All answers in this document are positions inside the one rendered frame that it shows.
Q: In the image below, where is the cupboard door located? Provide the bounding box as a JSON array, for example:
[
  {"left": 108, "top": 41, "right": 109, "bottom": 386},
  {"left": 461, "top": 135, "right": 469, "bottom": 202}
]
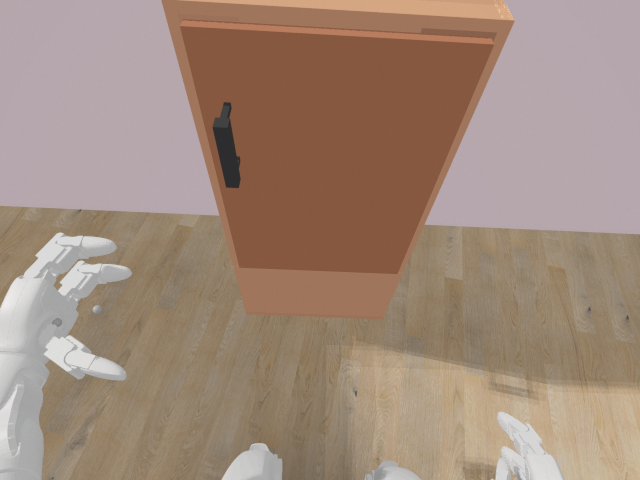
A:
[{"left": 180, "top": 19, "right": 494, "bottom": 274}]

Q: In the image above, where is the robot left hand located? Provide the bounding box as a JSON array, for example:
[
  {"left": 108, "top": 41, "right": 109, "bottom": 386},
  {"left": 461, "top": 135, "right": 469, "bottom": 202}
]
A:
[{"left": 0, "top": 232, "right": 132, "bottom": 381}]

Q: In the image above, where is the robot right hand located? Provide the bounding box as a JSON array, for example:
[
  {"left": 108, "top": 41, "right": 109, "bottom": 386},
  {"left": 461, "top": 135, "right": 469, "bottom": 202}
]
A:
[{"left": 491, "top": 412, "right": 565, "bottom": 480}]

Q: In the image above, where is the handle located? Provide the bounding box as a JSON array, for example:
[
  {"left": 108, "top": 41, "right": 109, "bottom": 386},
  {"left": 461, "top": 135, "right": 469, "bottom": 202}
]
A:
[{"left": 213, "top": 102, "right": 241, "bottom": 188}]

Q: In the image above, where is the left robot thigh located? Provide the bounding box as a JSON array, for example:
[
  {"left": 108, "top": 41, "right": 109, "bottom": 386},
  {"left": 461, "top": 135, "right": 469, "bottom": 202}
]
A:
[{"left": 222, "top": 450, "right": 282, "bottom": 480}]

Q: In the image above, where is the left robot forearm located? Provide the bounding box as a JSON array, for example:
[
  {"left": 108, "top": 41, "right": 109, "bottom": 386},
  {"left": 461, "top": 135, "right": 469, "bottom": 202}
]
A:
[{"left": 0, "top": 352, "right": 50, "bottom": 480}]

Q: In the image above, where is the left robot shin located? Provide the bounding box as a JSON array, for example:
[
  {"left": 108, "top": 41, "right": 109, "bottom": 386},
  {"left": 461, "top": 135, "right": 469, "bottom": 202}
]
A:
[{"left": 249, "top": 443, "right": 270, "bottom": 452}]

